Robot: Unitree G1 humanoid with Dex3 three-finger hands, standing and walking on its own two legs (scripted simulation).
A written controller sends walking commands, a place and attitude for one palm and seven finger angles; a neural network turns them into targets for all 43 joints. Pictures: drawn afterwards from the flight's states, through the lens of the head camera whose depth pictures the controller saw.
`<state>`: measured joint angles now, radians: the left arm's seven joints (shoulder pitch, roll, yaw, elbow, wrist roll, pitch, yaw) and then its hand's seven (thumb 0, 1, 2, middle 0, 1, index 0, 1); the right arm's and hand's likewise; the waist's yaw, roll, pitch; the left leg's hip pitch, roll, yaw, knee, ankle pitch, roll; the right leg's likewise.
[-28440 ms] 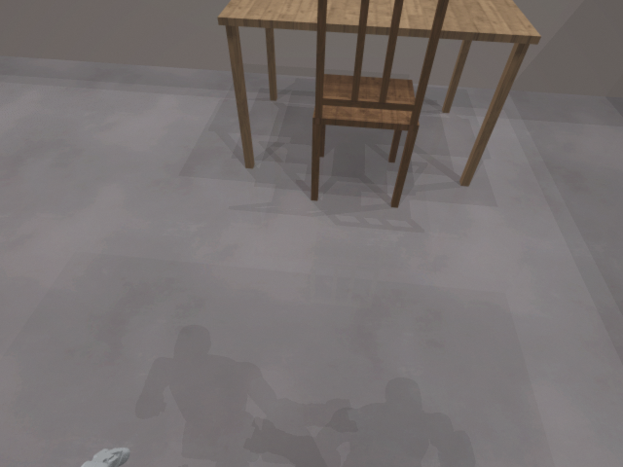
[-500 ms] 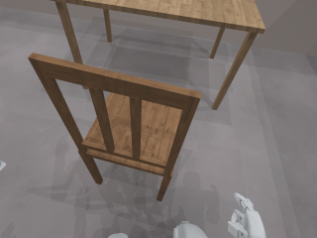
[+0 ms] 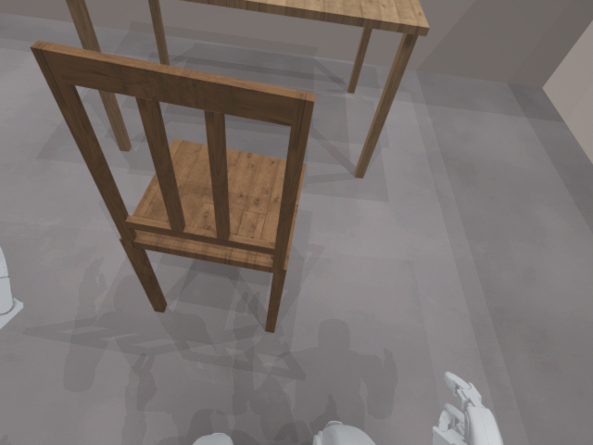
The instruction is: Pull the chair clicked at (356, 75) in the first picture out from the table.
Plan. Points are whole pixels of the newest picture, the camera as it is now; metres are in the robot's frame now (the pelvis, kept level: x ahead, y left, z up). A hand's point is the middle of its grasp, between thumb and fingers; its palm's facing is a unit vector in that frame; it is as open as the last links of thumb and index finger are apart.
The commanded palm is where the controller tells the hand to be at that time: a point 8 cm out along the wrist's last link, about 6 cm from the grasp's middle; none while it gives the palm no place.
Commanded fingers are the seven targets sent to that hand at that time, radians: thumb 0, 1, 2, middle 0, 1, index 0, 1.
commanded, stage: stop stepping back and stand still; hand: left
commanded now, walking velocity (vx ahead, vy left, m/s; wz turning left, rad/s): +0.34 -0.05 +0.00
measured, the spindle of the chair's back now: (165, 174) +0.57 +0.26 -0.05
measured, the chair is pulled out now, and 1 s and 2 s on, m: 0.58 0.58 0.58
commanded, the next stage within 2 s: let the arm hang, fingers relaxed in 0.66 s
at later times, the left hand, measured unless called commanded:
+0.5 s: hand out of the picture +0.12 +0.25 +0.18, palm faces +0.42 -0.81 -0.41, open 7.4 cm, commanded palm +0.05 +0.30 +0.19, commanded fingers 0.00 0.90 0.90 -0.20 -0.30 -0.20 -0.30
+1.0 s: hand out of the picture +0.03 +0.14 -0.15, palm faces +0.03 -0.99 -0.13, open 7.4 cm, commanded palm none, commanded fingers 0.00 0.90 0.90 -0.20 -0.30 -0.20 -0.30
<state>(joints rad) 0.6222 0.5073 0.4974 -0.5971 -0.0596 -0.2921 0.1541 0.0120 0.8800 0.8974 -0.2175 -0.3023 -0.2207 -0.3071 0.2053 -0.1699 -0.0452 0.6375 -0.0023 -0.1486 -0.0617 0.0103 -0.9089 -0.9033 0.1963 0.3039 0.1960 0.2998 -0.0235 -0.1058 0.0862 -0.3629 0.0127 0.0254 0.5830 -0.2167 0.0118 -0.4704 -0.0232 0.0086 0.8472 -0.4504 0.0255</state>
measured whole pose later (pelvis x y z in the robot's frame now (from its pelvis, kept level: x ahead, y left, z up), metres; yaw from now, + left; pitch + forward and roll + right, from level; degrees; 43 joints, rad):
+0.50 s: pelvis -0.08 +0.00 +0.01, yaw +0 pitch -2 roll +0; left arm 0.53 0.41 0.41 -0.50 -0.01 -0.21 0.16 0.02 0.88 0.90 -0.21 -0.30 -0.22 -0.31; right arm 0.29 -0.18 -0.03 0.63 -0.01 -0.15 -0.05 0.01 -0.91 -0.90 0.20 0.30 0.20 0.30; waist -0.05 -0.06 -0.02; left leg -0.18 0.00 0.07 0.54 -0.33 0.04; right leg -0.47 -0.02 -0.03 1.00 -0.42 -0.01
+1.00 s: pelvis -0.07 -0.01 -0.01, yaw +3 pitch +0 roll +1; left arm 0.29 0.13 0.02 0.67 0.03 0.07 0.00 0.01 0.91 0.90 -0.20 -0.30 -0.20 -0.30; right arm 0.25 -0.19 0.00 0.81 -0.04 0.00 0.01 0.01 -0.91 -0.90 0.20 0.30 0.20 0.30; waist -0.05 -0.04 0.05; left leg -0.31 0.00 0.06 0.66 -0.35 0.02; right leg -0.34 -0.04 -0.04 0.70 -0.35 -0.01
